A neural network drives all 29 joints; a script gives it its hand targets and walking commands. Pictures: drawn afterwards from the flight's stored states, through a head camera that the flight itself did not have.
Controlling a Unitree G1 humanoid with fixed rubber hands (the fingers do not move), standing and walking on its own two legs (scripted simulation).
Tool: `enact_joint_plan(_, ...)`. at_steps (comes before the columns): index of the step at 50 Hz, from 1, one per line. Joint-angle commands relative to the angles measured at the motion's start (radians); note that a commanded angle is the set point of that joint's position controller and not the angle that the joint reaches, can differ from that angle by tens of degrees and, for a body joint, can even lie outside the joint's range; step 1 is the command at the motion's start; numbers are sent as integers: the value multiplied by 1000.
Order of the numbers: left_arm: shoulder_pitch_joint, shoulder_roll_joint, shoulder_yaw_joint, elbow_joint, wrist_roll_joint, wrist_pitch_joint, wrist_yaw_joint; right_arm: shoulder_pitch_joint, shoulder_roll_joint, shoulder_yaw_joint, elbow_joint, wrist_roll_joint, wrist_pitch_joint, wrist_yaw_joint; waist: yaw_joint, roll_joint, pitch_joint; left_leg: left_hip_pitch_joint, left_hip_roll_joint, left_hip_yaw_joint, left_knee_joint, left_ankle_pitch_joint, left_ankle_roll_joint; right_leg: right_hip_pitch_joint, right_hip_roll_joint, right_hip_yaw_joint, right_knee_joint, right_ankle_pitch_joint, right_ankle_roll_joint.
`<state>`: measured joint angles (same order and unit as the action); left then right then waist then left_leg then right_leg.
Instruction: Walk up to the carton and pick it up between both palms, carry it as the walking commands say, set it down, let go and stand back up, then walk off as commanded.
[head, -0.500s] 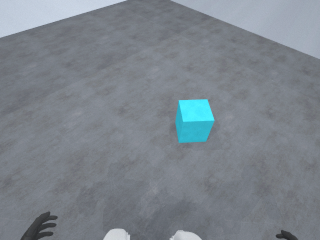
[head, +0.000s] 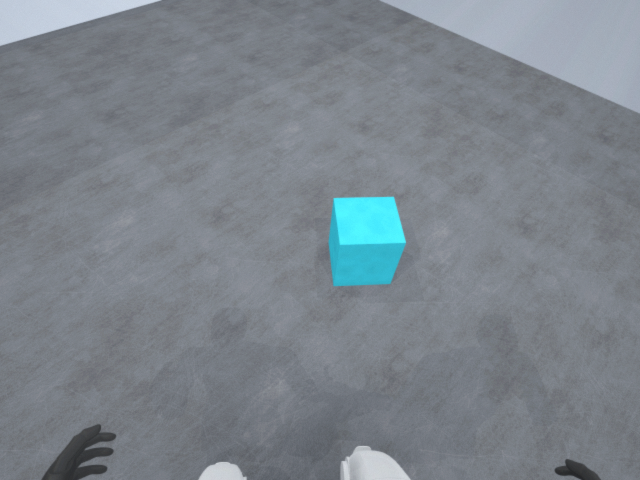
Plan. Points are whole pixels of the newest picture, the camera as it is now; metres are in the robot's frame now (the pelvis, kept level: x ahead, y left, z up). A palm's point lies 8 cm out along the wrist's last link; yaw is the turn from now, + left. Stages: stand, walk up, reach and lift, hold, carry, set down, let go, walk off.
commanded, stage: walk up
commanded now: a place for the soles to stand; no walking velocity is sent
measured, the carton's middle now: (362, 242) +0.91 -0.18 -0.60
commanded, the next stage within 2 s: none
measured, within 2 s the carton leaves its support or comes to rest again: neither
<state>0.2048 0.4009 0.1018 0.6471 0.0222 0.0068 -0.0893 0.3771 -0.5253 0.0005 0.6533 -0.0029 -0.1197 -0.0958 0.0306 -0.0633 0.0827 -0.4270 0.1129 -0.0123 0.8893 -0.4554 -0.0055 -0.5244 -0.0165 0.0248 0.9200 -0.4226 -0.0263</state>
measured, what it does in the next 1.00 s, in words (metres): steps to the right: left foot, then right foot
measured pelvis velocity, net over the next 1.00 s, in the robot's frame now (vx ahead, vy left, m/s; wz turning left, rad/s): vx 0.11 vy -0.14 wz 0.05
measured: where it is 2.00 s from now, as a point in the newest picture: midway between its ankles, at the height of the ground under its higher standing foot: (402, 467)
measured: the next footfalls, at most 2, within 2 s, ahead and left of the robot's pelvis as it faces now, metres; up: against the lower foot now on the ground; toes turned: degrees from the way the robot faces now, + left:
left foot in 0.34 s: +0.12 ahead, +0.10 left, +0.00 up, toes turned +3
right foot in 0.60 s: +0.16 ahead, -0.23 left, +0.00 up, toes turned +1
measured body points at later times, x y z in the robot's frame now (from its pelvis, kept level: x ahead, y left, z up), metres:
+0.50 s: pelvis +0.05 -0.07 +0.01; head +0.08 -0.04 +0.46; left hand +0.18 +0.25 -0.09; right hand +0.16 -0.41 -0.04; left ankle +0.08 +0.09 -0.69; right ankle +0.06 -0.17 -0.63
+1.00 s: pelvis +0.11 -0.14 +0.01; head +0.14 -0.11 +0.45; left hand +0.22 +0.18 -0.10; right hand +0.22 -0.48 -0.04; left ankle +0.12 -0.01 -0.69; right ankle +0.12 -0.24 -0.66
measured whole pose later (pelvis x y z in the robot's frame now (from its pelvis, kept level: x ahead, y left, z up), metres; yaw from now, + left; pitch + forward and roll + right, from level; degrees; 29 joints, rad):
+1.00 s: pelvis +0.11 -0.14 +0.01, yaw +3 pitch -1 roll +0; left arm 0.21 0.40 0.10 0.65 0.02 0.02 -0.07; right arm 0.39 -0.51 0.00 0.65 0.00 -0.13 -0.08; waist 0.03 -0.07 0.09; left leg -0.44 0.03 0.00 0.88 -0.43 0.01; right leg -0.50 0.03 -0.02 1.09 -0.50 -0.05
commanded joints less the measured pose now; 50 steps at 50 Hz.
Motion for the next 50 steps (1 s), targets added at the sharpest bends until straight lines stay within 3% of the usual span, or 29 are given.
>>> enact_joint_plan(1, 85, 354, 103, -52, 1, -28, 29, -65, -226, -110, 29, -10, 24, -12, 53, -87, -10, -440, -52, -50, 472, -47, 49, 320, -223, 507, -638, -144, -43)
enact_joint_plan(2, 86, 324, 96, -55, 5, -30, 35, -37, -230, -113, 41, -1, 25, -4, 41, -39, 38, -432, -34, -31, 457, 19, 35, 302, -188, 438, -593, -39, -18)
enact_joint_plan(4, 110, 312, 94, -51, 11, -33, 37, 19, -205, -104, 44, 7, 32, 11, 46, -115, 36, -396, -23, 6, 374, 66, 30, 337, -178, 403, -569, 142, -7)
enact_joint_plan(9, 158, 285, 80, -50, 23, -22, 39, -28, -190, -98, 6, 1, 12, 14, 80, -39, -8, -297, -35, 46, 56, -53, 26, 436, -246, 379, -510, 389, -139)
enact_joint_plan(11, 148, 279, 78, -57, 20, -18, 33, -4, -166, -92, 4, 3, 0, 12, 73, -30, -71, -182, -63, 70, -61, -66, 37, 462, -245, 331, -468, 534, -147)
enact_joint_plan(13, 79, 264, 59, -80, 15, -10, 26, 95, -156, -94, 33, 5, -11, 1, 17, -83, -121, 30, -105, 118, -226, -25, 53, 366, -181, 208, -357, 724, -127)
enact_joint_plan(14, 22, 243, 48, -110, 5, -8, 24, 208, -159, -103, 60, -2, -22, -7, -62, -7, -186, 276, -120, 115, -382, 161, 84, 212, -135, 122, -172, 779, -93)
enact_joint_plan(15, 2, 183, 35, -136, -4, -13, 27, 302, -211, -126, 81, -20, -26, -16, -110, 130, -260, 540, -13, -85, -371, 261, 145, -47, -65, 50, 91, 518, -19)
enact_joint_plan(16, -22, 112, 15, -163, 8, -13, 25, 309, -308, -151, 69, -31, -18, -21, -114, 360, -266, 635, 284, -544, -421, 273, 295, -333, 38, 9, 298, -129, 48)
enact_joint_plan(17, -93, 226, 34, -161, 32, -3, 36, 243, -341, -162, 39, -4, -8, -20, -115, 178, -228, 533, 370, -712, -483, 114, 399, -380, 15, 109, 366, -219, 62)
enact_joint_plan(18, -127, 271, 48, -150, 41, 1, 28, 199, -316, -157, 29, 2, -6, -25, -113, 84, -126, 435, 372, -676, -481, 85, 433, -380, -20, 129, 417, -205, 72)
enact_joint_plan(20, -87, 281, 50, -134, 33, -4, 13, 104, -314, -154, 13, 1, -16, -38, -62, 68, -58, 313, 342, -527, -410, 307, 387, -332, -59, 151, 400, -170, 51)
enact_joint_plan(22, -22, 263, 63, -108, 18, -1, 2, 45, -297, -144, -1, -12, -14, -30, -16, 96, -61, 180, 250, -350, -364, 309, 299, -178, -59, 123, 233, -163, 17)
enact_joint_plan(26, 22, 249, 74, -95, 16, 0, -8, 29, -323, -157, 13, -38, -9, -9, -10, 212, -118, 96, 232, -328, -327, 136, 258, 18, -59, 67, -33, -179, 9)
enact_joint_plan(27, 131, 250, 85, -54, 16, -7, -4, -39, -320, -153, -2, -32, -1, -1, 68, 167, -147, -25, 174, -233, -228, 66, 213, 205, -30, 9, -198, -68, -4)
enact_joint_plan(28, 272, 281, 109, 13, 29, -20, 9, -53, -247, -130, -6, -40, 13, 1, 136, 0, -189, -215, 67, -75, 71, 23, 137, 470, 1, 47, -342, -66, -2)
enact_joint_plan(29, 304, 397, 133, 8, 50, -30, 27, -31, -110, -84, -23, -29, 16, 0, 167, -398, -78, -489, -144, 42, 421, -169, 40, 455, -180, 461, -573, -294, -17)
enact_joint_plan(30, 142, 415, 118, -40, 25, -25, 31, -58, -148, -93, -36, -22, 21, -17, 103, -329, -23, -516, -151, -45, 472, -179, 24, 294, -261, 651, -709, -331, -90)
enact_joint_plan(31, 59, 396, 112, -65, 15, -18, 28, -61, -209, -111, -7, -22, 21, -13, 63, -153, -11, -446, -101, -69, 457, -112, 28, 239, -255, 619, -709, -447, -110)
enact_joint_plan(32, 38, 369, 104, -56, 9, -16, 29, -26, -240, -124, 29, -21, 25, -3, 38, -72, 37, -418, -57, -39, 441, -29, 35, 216, -220, 564, -688, -495, -77)
enact_joint_plan(34, 46, 338, 101, -52, 19, -20, 29, 17, -229, -122, 48, -1, 25, 16, 39, -102, 66, -403, -23, 28, 360, 32, 33, 233, -187, 467, -612, -338, -84)
enact_joint_plan(40, 109, 328, 83, -43, 23, -11, 26, 5, -201, -116, 27, -6, -4, 27, 62, -96, 33, -217, -63, 66, 16, -113, 43, 250, -255, 443, -544, -80, -195)
enact_joint_plan(42, 40, 302, 70, -71, 13, -5, 19, 123, -176, -114, 55, -4, -24, 23, -5, -79, -65, 60, -83, 105, -189, -15, 60, 161, -211, 297, -413, 117, -203)
enact_joint_plan(43, 1, 258, 53, -90, 0, 2, 18, 228, -174, -121, 79, -10, -36, 15, -74, -8, -108, 297, -120, 92, -345, 67, 75, 26, -132, 179, -214, 240, -158)
enact_joint_plan(44, 43, 164, 31, -100, -9, 1, 19, 310, -237, -144, 101, -36, -40, 3, -103, 222, -201, 529, 10, -178, -393, 5, 117, -184, -29, 53, 125, 157, -78)
enact_joint_plan(45, -15, 120, 13, -135, 12, 1, 24, 289, -342, -160, 78, -40, -32, -1, -100, 354, -153, 535, 258, -623, -493, 8, 224, -422, 58, 6, 281, -142, -6)
enact_joint_plan(46, -51, 237, 37, -136, 28, 10, 29, 201, -351, -161, 36, -15, -25, 1, -65, 155, -126, 450, 322, -715, -521, -43, 294, -411, 19, 104, 288, -159, -14)
enact_joint_plan(47, -83, 270, 46, -121, 35, 10, 24, 187, -337, -158, 36, -8, -22, -5, -77, 98, -96, 427, 322, -674, -475, 41, 338, -398, -22, 115, 306, -170, 2)
enact_joint_plan(50, -57, 255, 54, -108, 31, 0, 18, 141, -294, -152, 19, -12, -26, -16, -47, 125, -72, 365, 273, -468, -346, 459, 315, -346, -51, 96, 313, -166, 5)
